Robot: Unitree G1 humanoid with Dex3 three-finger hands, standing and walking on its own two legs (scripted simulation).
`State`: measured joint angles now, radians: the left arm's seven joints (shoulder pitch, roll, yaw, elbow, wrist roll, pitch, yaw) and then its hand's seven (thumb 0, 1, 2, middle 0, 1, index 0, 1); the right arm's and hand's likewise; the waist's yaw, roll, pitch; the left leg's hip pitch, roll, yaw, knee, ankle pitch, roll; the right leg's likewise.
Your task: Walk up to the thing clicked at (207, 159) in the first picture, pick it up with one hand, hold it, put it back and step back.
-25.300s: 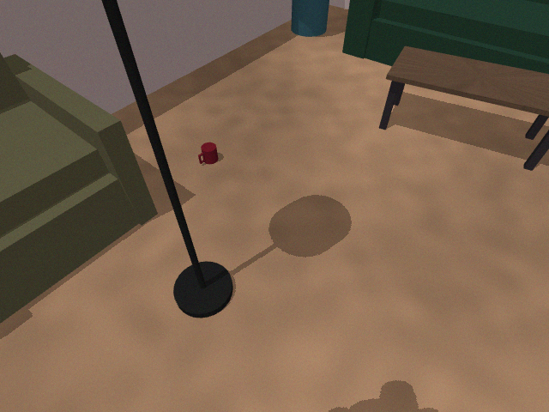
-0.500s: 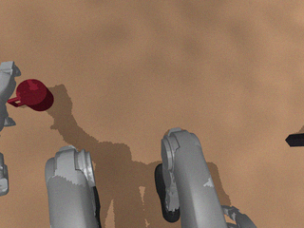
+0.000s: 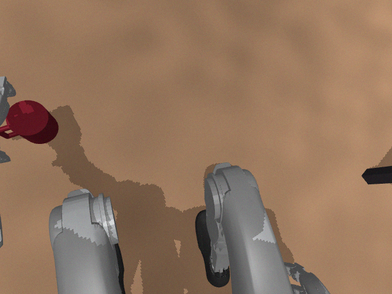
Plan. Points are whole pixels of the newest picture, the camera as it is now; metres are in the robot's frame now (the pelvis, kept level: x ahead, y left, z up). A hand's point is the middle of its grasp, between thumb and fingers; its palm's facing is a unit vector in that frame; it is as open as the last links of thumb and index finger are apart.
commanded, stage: rise first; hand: left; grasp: from above
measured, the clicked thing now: (27, 125) +0.49 +0.31 -0.29
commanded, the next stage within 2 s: approach in 1.40 s
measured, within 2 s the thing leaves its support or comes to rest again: neither
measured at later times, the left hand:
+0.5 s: hand out of the picture +0.45 +0.33 -0.18, palm faces -0.46 -0.09 -0.89, open 14.2 cm
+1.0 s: hand out of the picture +0.46 +0.34 -0.17, palm faces -0.46 -0.08 -0.89, open 14.2 cm
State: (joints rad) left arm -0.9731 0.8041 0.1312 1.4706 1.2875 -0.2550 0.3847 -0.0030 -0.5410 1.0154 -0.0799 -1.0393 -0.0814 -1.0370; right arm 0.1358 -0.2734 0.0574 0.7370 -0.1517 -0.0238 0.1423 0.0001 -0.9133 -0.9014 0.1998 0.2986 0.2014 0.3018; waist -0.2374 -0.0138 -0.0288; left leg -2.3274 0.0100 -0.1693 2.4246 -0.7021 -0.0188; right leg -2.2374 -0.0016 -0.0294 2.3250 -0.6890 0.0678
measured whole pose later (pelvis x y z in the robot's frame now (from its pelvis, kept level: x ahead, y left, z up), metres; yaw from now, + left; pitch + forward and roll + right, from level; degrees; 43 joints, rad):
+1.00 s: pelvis +0.00 +0.01 +0.00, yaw -1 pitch +34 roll -11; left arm -1.00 0.86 0.12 1.48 1.30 -0.27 0.35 0.00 -0.56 1.03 -0.08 -1.04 -0.08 -1.05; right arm 0.15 -0.28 0.09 0.71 -0.15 -0.02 0.15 0.00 -0.91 -0.90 0.20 0.30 0.20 0.30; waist -0.26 -0.01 -0.02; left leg -2.35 0.00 -0.18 2.44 -0.69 0.00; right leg -2.24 0.00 -0.04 2.32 -0.68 0.07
